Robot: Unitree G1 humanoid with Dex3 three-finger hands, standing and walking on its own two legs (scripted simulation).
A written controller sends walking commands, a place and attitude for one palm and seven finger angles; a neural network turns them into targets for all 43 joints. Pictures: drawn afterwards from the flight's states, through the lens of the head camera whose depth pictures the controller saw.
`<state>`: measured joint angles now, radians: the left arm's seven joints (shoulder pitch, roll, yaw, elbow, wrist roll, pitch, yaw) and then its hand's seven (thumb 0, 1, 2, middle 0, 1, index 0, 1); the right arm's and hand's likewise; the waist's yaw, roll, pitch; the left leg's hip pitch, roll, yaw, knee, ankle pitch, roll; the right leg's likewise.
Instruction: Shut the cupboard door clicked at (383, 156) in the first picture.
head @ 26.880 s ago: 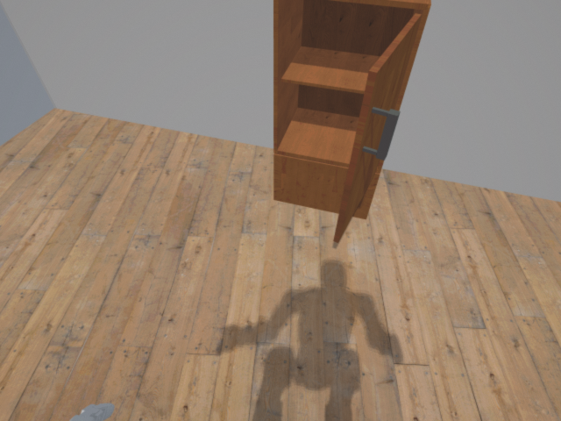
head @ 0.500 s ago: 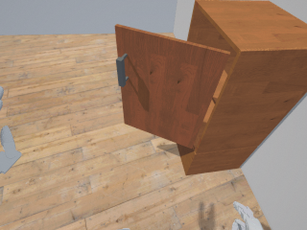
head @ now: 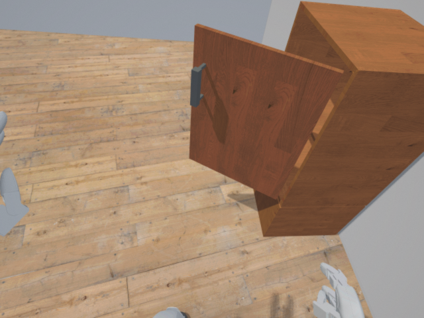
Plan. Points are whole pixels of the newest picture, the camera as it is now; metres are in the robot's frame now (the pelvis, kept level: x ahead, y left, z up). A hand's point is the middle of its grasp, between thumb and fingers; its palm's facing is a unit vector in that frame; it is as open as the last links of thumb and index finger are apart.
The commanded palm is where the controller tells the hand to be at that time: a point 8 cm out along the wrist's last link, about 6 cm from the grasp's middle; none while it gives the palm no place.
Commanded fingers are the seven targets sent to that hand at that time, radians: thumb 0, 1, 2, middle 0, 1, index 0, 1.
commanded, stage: step back with the hand held close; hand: left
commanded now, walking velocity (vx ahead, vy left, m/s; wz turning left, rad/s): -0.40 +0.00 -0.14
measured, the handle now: (198, 84) +0.80 +0.07 +0.00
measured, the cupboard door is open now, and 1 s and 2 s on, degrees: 58 58 58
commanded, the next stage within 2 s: stop stepping back and stand still in 0.26 s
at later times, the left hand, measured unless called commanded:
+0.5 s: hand out of the picture +0.12 +0.27 +0.20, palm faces +0.32 -0.86 -0.41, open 7.4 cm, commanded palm +0.03 +0.32 +0.19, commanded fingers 0.00 0.90 0.90 -0.20 -0.30 -0.20 -0.30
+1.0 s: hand out of the picture -0.01 +0.29 +0.21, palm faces +0.12 -0.79 -0.61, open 7.4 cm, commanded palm -0.03 +0.34 +0.19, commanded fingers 0.00 0.90 0.90 -0.20 -0.30 -0.20 -0.30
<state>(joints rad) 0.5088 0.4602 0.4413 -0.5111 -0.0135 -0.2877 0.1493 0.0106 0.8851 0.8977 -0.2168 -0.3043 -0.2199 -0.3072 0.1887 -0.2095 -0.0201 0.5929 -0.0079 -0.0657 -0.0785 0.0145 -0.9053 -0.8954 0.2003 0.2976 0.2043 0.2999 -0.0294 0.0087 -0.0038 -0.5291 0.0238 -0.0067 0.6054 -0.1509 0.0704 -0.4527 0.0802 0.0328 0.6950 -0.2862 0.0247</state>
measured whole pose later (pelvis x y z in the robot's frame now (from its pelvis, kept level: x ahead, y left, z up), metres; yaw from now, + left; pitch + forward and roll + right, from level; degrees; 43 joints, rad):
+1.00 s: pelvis -0.25 +0.09 +0.01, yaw -15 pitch +0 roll -2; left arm 0.73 0.63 0.50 -0.66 -0.05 -0.18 0.13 0.01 0.89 0.90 -0.22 -0.30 -0.22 -0.31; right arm 0.31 -0.12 0.04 0.62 -0.03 -0.05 -0.04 0.01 -0.90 -0.90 0.20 0.30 0.21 0.30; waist -0.04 -0.03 -0.11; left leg -0.50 0.03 0.07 0.60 -0.36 -0.03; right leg -0.13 0.07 -0.12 0.45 -0.52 -0.12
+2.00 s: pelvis -0.25 +0.13 +0.01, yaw -9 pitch -1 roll -1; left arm 0.28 0.20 0.02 0.88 0.02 0.03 0.01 -0.06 0.99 0.90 -0.21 -0.30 -0.21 -0.30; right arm 0.26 -0.19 0.01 0.94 -0.04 0.04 -0.01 0.01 -0.91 -0.90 0.20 0.30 0.20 0.30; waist 0.00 -0.04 0.03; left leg -0.28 0.07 0.04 0.53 -0.24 -0.03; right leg -0.24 -0.03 -0.16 0.48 -0.23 -0.03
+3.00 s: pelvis -0.24 +0.15 +0.02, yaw -12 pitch -2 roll +0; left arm 0.33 0.13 0.02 1.13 0.02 0.01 0.03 0.00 0.91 0.90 -0.20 -0.30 -0.20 -0.30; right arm 0.32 -0.12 0.00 1.11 -0.02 0.01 -0.03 0.01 -0.91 -0.90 0.20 0.30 0.20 0.30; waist 0.00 0.01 0.02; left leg -0.19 0.04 0.11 0.43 -0.21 0.01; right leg -0.21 -0.05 -0.09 0.43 -0.20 0.01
